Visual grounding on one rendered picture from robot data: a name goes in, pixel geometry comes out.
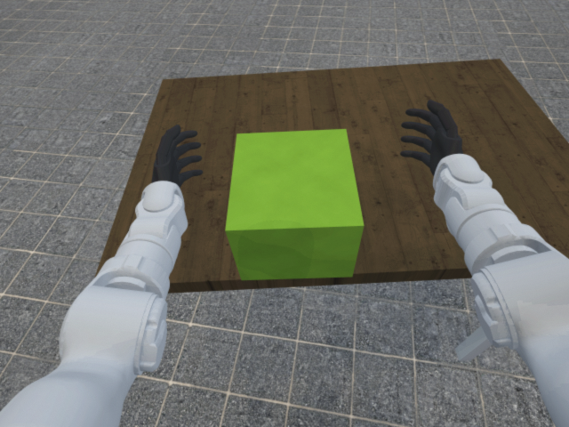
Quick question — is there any right robot upper arm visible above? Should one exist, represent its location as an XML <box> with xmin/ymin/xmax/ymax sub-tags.
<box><xmin>471</xmin><ymin>251</ymin><xmax>569</xmax><ymax>427</ymax></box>

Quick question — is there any table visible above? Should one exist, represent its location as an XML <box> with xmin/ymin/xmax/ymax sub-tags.
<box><xmin>95</xmin><ymin>59</ymin><xmax>569</xmax><ymax>361</ymax></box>

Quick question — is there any left robot forearm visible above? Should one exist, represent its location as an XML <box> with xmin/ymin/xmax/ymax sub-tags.
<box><xmin>59</xmin><ymin>181</ymin><xmax>188</xmax><ymax>361</ymax></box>

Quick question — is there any left robot hand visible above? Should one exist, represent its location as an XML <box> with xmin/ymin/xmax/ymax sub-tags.
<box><xmin>151</xmin><ymin>125</ymin><xmax>203</xmax><ymax>187</ymax></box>

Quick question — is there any right robot forearm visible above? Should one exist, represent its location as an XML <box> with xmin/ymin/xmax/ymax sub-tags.
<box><xmin>433</xmin><ymin>154</ymin><xmax>569</xmax><ymax>276</ymax></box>

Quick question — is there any right robot hand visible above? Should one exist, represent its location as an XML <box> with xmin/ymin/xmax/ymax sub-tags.
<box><xmin>400</xmin><ymin>100</ymin><xmax>463</xmax><ymax>176</ymax></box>

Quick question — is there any carton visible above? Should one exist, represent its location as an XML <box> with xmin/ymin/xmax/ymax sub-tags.
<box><xmin>225</xmin><ymin>129</ymin><xmax>364</xmax><ymax>280</ymax></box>

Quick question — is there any left robot upper arm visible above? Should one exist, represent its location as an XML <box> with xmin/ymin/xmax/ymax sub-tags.
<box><xmin>0</xmin><ymin>286</ymin><xmax>167</xmax><ymax>427</ymax></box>

